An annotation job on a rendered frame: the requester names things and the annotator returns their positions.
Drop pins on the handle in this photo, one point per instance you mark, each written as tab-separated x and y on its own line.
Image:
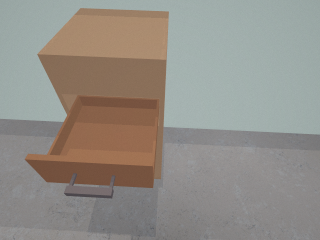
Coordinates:
87	191

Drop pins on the cabinet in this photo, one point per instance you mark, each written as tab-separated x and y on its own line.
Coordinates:
111	53

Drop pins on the drawer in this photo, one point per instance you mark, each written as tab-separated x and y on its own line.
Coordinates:
101	137

